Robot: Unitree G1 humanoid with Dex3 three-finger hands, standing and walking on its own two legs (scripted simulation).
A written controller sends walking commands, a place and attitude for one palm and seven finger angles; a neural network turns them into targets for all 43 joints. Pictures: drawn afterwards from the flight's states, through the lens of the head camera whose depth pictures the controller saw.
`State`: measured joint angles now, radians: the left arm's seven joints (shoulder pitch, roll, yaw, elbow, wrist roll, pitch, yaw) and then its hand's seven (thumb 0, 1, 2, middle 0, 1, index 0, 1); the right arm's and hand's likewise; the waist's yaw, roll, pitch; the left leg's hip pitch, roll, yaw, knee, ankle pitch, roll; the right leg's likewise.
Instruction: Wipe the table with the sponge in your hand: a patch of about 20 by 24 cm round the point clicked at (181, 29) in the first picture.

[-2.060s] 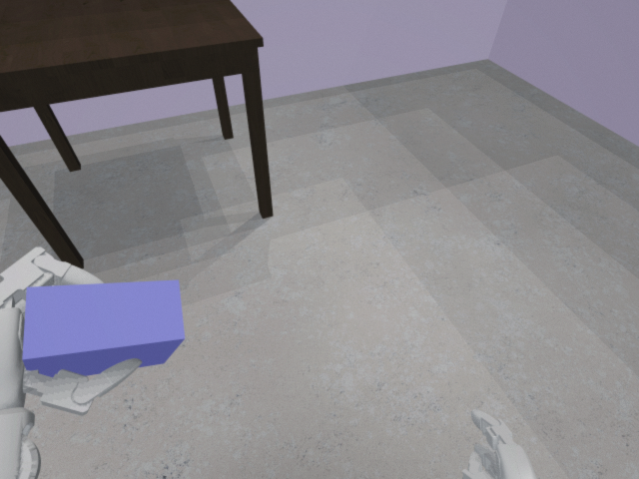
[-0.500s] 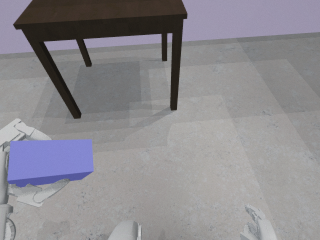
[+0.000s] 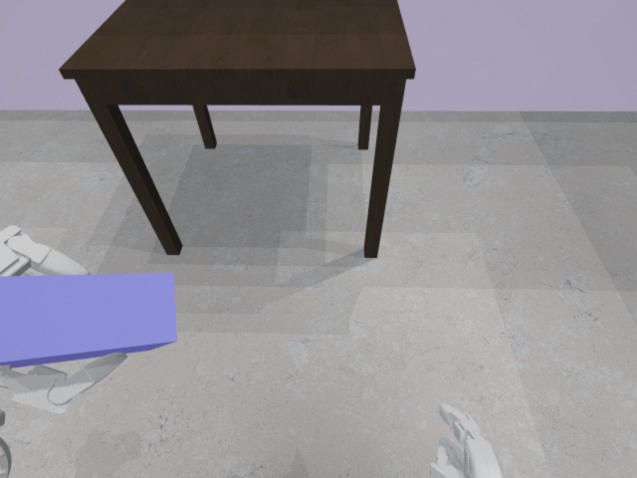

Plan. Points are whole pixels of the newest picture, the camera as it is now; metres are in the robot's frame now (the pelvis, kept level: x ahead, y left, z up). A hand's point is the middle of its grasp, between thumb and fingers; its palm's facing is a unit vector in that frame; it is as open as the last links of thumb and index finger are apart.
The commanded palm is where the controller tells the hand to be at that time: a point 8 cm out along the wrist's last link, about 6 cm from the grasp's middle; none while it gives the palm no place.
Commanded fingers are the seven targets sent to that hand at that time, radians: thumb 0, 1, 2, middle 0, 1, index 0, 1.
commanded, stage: walk to a spot facing it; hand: left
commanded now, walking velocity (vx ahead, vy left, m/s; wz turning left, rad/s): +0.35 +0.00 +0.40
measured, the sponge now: (113, 318) +0.22 +0.20 +0.17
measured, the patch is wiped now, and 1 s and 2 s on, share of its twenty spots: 0.00 0.00 0.00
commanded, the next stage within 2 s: none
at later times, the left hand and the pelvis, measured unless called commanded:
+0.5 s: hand (100, 238) +0.30 +0.25 +0.18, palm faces +0.56 -0.71 -0.43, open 10.1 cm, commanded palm +0.23 +0.28 +0.18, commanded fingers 0.00 0.10 1.30 -1.20 -1.60 -1.20 -1.60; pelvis +0.12 -0.03 -0.02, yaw +11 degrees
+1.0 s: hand (121, 232) +0.32 +0.23 +0.17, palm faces +0.74 -0.52 -0.44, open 10.1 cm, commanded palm +0.24 +0.25 +0.18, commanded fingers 0.00 0.10 1.30 -1.20 -1.60 -1.20 -1.60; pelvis +0.24 -0.07 +0.01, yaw +30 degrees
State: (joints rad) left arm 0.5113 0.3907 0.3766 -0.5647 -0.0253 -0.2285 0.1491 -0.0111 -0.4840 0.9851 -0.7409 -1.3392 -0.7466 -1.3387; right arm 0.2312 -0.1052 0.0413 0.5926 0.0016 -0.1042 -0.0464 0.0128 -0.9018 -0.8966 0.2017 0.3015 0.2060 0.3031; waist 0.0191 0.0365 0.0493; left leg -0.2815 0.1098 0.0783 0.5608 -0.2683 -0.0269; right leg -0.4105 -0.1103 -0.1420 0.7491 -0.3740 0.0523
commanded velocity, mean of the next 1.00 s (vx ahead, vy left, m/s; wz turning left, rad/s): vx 0.29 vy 0.00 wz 0.54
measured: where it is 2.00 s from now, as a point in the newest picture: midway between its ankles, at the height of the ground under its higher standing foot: (361, 438)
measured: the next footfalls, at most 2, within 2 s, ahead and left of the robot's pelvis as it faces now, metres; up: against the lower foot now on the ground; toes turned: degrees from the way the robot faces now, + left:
right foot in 0.04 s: +0.10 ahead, -0.14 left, +0.00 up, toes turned -9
left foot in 0.42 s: +0.21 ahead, +0.11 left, +0.00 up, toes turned +20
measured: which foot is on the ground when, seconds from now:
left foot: down 0.00-0.04, up 0.06-0.40, down 0.42-0.74, up 0.76-1.00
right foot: up 0.00-0.02, down 0.04-0.42, up 0.44-0.72, down 0.74-1.00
